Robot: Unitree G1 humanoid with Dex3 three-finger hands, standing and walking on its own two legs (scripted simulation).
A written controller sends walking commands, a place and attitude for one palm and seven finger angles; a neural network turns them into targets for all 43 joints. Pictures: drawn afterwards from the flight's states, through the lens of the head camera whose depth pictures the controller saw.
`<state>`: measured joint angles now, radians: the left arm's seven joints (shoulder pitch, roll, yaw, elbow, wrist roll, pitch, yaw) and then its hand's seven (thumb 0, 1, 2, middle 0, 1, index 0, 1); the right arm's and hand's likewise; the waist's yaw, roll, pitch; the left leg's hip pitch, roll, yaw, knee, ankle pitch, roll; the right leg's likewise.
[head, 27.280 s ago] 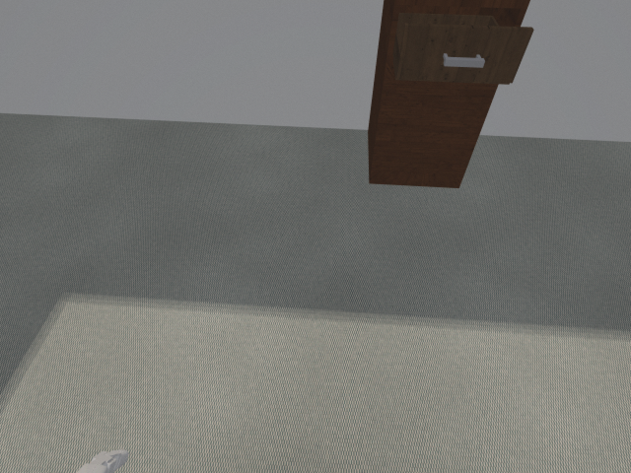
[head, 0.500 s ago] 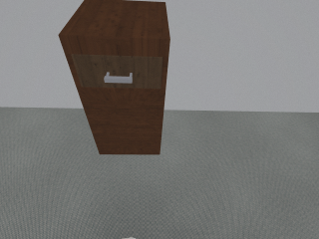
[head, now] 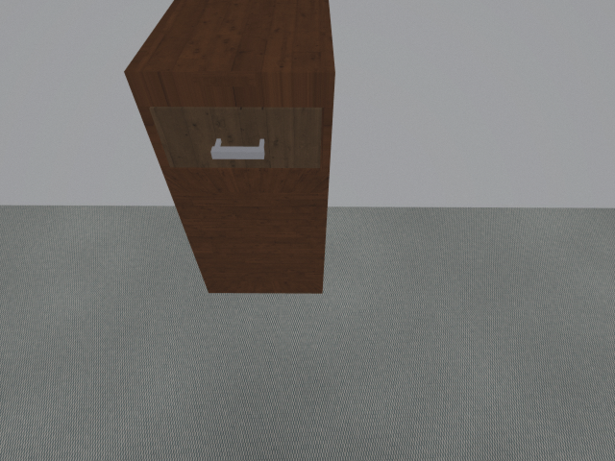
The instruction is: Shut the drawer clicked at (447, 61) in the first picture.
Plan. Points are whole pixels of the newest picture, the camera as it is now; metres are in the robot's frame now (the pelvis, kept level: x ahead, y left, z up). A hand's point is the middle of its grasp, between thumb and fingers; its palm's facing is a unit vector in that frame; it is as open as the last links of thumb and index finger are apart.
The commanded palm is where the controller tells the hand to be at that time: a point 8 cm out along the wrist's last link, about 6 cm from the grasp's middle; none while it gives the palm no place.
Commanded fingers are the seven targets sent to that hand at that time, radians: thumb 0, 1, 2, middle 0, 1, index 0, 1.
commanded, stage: let the arm hang, fingers relaxed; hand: left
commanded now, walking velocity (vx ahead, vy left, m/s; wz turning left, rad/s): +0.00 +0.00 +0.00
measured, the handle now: (239, 147) +0.77 +0.21 -0.06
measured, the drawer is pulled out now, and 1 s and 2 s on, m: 0.00 0.00 0.00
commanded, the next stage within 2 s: look to check the result in 0.34 s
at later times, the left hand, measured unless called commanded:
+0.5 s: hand out of the picture -0.02 +0.13 -0.18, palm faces +0.06 -0.98 -0.17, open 7.4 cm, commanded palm none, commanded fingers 0.00 0.90 0.90 -0.20 -0.30 -0.20 -0.30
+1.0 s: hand out of the picture -0.02 +0.13 -0.18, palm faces +0.05 -0.98 -0.18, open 7.4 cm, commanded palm none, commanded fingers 0.00 0.90 0.90 -0.20 -0.30 -0.20 -0.30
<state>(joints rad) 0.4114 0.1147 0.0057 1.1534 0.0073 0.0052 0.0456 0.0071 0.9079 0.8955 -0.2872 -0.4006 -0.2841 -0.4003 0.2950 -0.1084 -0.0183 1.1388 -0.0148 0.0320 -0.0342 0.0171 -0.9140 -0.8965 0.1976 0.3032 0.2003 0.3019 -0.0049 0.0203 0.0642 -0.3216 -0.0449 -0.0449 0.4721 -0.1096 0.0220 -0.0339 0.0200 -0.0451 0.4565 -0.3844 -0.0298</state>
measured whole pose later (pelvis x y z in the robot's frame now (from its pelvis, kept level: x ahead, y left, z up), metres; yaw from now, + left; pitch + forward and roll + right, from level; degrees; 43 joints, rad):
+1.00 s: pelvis +0.02 -0.03 +0.00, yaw -1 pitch -3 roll +0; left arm 0.37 0.10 0.02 1.13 0.01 0.00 0.06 0.00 0.91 0.90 -0.20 -0.30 -0.20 -0.30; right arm 0.28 -0.12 -0.02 1.14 -0.01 0.01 -0.05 0.01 -0.91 -0.90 0.20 0.30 0.20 0.30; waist 0.00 0.00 0.07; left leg -0.29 -0.01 -0.04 0.51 -0.17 -0.01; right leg 0.02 0.05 -0.03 0.44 -0.40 -0.06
